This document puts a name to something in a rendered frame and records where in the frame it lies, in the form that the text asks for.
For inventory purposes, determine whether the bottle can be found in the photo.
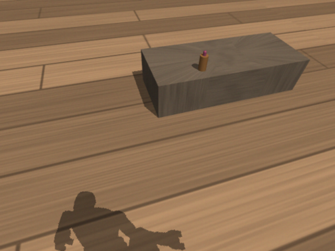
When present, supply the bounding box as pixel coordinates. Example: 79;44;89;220
198;51;209;72

